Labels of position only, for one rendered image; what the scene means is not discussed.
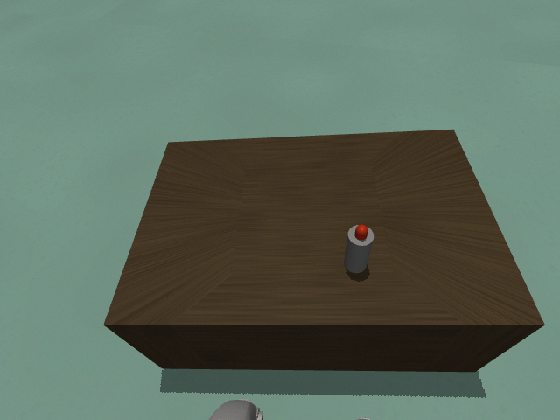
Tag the bottle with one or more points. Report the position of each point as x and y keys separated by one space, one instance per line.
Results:
x=358 y=245

